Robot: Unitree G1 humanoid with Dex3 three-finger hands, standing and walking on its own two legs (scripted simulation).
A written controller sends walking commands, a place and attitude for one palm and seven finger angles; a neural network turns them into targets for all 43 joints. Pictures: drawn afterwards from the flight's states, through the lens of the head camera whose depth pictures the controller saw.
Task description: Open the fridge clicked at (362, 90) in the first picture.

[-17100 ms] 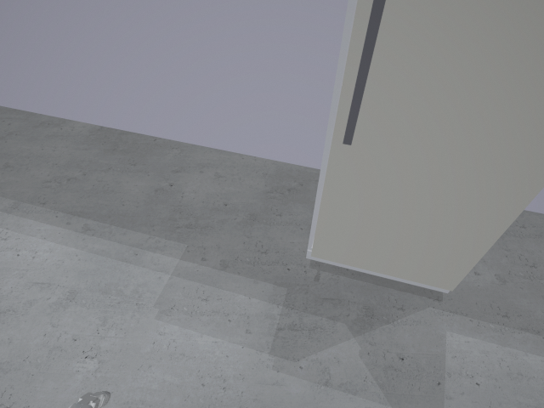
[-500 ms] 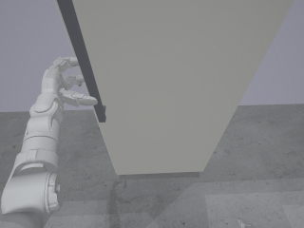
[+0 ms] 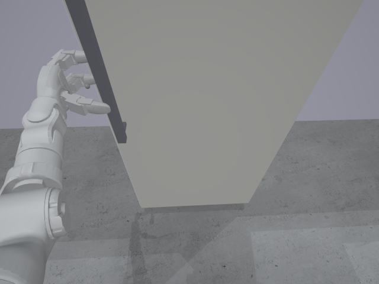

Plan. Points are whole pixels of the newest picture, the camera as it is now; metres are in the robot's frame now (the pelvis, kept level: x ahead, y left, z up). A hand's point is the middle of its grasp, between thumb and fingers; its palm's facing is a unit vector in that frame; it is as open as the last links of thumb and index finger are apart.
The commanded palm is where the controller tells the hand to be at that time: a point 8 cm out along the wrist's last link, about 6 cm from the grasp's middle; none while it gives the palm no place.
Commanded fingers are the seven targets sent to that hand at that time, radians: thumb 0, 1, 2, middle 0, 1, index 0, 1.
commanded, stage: slide the fingers in behind the handle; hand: left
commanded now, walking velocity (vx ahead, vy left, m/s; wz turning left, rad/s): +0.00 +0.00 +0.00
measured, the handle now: (98, 55) +0.51 +0.18 +0.21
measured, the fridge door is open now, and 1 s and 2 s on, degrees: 0 0 0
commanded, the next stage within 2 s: grip the handle and tug to test in 1.82 s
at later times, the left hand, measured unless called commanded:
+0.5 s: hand (83, 94) +0.45 +0.21 +0.16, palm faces +0.07 -1.00 -0.01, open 14.0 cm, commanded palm +0.43 +0.25 +0.16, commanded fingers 0.00 -0.50 0.30 -0.30 -1.20 -0.30 -1.20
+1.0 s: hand (106, 91) +0.46 +0.17 +0.16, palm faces +0.08 -1.00 -0.01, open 14.0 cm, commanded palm +0.43 +0.22 +0.16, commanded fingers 0.00 -0.50 0.30 -0.30 -1.20 -0.30 -1.20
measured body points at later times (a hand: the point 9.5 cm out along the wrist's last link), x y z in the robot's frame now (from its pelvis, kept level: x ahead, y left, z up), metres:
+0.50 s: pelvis +0.00 +0.01 +0.00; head +0.02 +0.01 +0.45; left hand +0.44 +0.26 +0.17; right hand +0.07 -0.26 -0.11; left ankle -0.01 +0.11 -0.73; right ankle +0.02 -0.10 -0.73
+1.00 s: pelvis +0.00 +0.00 +0.00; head +0.02 +0.00 +0.45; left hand +0.45 +0.22 +0.17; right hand +0.09 -0.25 -0.11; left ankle -0.01 +0.11 -0.73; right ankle +0.02 -0.10 -0.73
